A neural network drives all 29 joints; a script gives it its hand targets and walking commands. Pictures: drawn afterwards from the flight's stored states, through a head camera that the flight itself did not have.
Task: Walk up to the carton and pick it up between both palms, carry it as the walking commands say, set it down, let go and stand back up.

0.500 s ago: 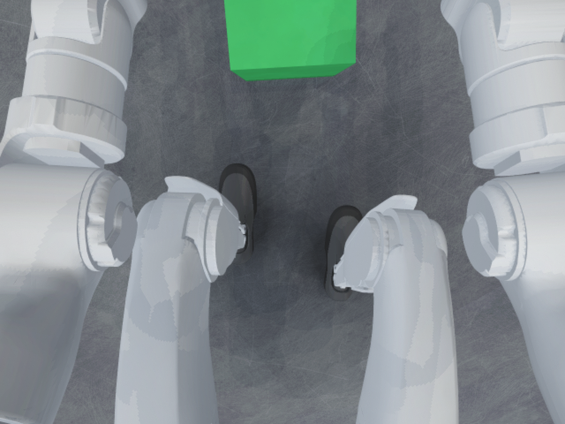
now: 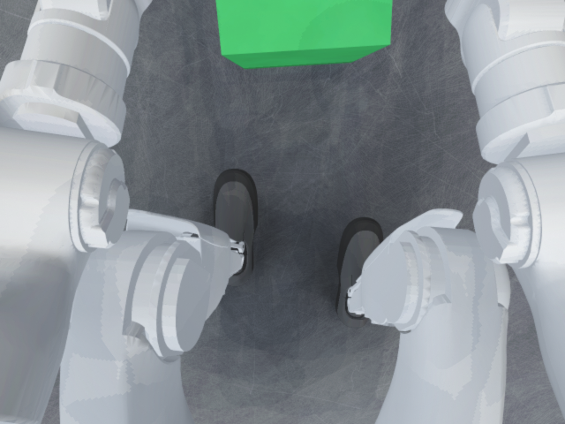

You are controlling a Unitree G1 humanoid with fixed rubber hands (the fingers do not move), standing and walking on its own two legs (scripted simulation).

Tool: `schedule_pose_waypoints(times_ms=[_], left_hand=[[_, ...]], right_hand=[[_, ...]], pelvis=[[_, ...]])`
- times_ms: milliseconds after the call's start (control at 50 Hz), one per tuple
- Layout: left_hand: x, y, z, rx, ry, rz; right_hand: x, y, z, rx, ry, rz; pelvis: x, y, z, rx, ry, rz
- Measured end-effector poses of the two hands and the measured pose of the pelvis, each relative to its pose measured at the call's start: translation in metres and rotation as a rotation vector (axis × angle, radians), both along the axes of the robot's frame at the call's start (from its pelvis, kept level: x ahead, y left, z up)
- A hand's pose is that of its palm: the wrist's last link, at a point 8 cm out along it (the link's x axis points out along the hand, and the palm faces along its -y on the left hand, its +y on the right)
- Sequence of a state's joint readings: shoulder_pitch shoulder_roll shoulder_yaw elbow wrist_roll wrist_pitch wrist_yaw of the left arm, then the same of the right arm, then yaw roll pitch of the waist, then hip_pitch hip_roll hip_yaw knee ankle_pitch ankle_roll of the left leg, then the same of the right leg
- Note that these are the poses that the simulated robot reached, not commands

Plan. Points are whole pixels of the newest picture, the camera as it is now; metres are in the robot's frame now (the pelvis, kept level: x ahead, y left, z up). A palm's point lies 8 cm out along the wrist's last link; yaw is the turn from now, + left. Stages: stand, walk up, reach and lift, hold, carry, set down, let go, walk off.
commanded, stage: reach and lift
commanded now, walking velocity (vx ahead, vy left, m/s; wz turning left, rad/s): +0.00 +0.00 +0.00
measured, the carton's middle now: out of the picture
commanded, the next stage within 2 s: none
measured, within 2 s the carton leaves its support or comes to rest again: leaves its support in 1.76 s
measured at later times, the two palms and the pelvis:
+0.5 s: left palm out of the picture +0.58 +0.17 -0.21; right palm out of the picture +0.58 -0.13 -0.23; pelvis +0.02 -0.02 -0.03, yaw -2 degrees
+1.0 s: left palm out of the picture +0.58 +0.16 -0.21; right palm out of the picture +0.57 -0.10 -0.22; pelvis +0.01 +0.00 -0.03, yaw -2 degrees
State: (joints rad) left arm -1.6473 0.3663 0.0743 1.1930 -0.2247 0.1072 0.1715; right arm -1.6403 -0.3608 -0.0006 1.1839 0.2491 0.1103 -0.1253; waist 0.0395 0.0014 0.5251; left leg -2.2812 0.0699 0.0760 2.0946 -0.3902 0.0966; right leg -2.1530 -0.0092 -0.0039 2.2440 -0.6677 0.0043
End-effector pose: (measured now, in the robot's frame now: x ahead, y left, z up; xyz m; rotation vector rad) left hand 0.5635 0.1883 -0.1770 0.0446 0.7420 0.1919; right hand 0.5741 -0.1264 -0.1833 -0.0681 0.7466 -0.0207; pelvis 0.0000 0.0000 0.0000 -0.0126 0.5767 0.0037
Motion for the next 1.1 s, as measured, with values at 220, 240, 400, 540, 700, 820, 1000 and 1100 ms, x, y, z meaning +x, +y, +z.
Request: schedule_pose_waypoints(times_ms=[220,240,400,540,700,820,1000,1100], left_hand=[[0.008,-0.004,-0.038,0.01,0.058,0.009],[0.009,-0.005,-0.038,0.004,0.054,0.012],[0.025,-0.018,-0.035,-0.028,0.015,0.008],[0.011,-0.015,-0.032,-0.009,0.051,0.0],[0.01,-0.015,-0.028,-0.021,0.037,-0.015],[0.01,-0.028,-0.029,-0.035,0.039,-0.026],[0.012,-0.026,-0.029,-0.024,0.041,-0.068],[0.014,-0.026,-0.028,-0.022,0.058,-0.085]], right_hand=[[0.0,-0.014,-0.049,0.009,-0.006,0.008],[0.002,-0.018,-0.05,0.002,-0.013,0.007],[0.001,-0.019,-0.05,0.006,-0.008,0.054],[0.006,0.003,-0.038,0.028,-0.04,0.099],[-0.005,0.023,-0.036,0.02,0.008,0.123],[-0.001,0.019,-0.033,0.01,-0.012,0.102],[0.0,0.025,-0.033,0.037,-0.004,0.091],[0.002,0.024,-0.032,0.053,0.015,0.102]], pelvis=[[0.011,-0.006,-0.026,0.017,0.027,-0.008],[0.013,-0.007,-0.028,0.02,0.025,-0.007],[0.02,-0.015,-0.033,0.028,0.012,-0.034],[0.021,-0.015,-0.031,0.031,-0.008,-0.058],[0.016,-0.01,-0.026,0.024,-0.01,-0.06],[0.014,-0.001,-0.025,0.009,-0.008,-0.049],[0.014,0.004,-0.026,0.009,-0.009,-0.043],[0.016,0.002,-0.028,0.014,-0.012,-0.044]])
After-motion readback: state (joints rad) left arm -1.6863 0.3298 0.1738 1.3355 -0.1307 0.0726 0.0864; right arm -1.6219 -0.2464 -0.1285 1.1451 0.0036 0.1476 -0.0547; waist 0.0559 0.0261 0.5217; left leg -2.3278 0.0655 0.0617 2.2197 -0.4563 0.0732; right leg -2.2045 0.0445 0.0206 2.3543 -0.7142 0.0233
